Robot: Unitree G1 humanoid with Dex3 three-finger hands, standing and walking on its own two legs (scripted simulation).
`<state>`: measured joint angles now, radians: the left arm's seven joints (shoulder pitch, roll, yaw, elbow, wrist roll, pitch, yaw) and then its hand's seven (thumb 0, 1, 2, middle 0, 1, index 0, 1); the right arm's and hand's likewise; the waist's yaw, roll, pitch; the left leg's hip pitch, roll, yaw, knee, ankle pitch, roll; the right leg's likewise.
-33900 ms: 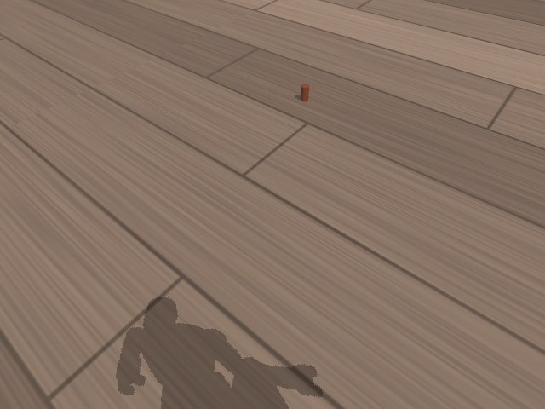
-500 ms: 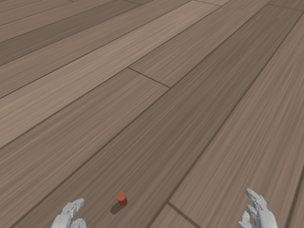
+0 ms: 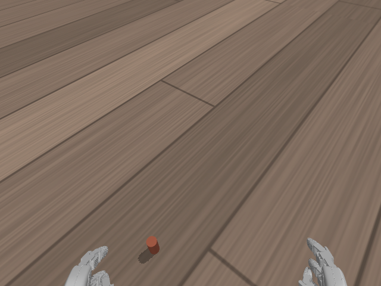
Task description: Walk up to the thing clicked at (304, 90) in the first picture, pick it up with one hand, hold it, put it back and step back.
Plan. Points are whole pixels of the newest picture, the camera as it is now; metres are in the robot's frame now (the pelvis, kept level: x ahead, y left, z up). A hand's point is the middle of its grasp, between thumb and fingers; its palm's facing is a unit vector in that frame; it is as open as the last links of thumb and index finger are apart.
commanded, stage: home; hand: left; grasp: from above
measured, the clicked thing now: (153, 245) +0.45 +0.21 -0.67
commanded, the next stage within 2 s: stand in 1.40 s
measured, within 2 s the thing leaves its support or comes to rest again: neither
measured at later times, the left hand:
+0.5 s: hand out of the picture +0.16 +0.18 -0.05, palm faces +0.04 -0.98 -0.21, open 7.4 cm
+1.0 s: hand (110, 284) +0.17 +0.18 -0.05, palm faces +0.04 -0.98 -0.21, open 7.4 cm
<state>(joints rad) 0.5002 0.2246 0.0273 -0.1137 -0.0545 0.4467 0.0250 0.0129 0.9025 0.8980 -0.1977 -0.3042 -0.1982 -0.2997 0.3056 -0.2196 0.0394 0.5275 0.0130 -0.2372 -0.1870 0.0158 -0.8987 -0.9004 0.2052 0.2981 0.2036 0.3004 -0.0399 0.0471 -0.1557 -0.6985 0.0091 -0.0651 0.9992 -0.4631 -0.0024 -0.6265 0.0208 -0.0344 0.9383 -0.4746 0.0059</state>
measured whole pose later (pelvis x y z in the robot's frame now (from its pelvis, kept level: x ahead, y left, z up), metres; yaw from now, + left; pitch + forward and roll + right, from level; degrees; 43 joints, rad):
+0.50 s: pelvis +0.00 +0.00 +0.00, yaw +0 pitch +9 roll -3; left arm 0.50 0.23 0.02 -0.13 -0.05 0.45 0.02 0.01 0.90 0.90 -0.20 -0.30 -0.20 -0.30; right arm 0.30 -0.22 0.04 0.52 0.01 -0.25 -0.19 0.02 -0.90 -0.90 0.21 0.30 0.20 0.30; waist -0.04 0.04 -0.15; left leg -0.71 0.01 -0.06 1.01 -0.47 0.00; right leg -0.63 0.02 -0.03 0.94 -0.47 0.01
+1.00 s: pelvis +0.01 +0.00 +0.00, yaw +0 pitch +10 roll -3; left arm 0.51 0.23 0.02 -0.14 -0.06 0.45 0.03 0.01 0.90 0.90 -0.20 -0.30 -0.20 -0.30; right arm 0.30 -0.22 0.03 0.52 0.01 -0.23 -0.18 0.02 -0.90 -0.90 0.21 0.30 0.20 0.30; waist -0.04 0.04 -0.16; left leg -0.71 0.01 -0.06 1.01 -0.48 0.00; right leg -0.64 0.02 -0.03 0.95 -0.49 0.01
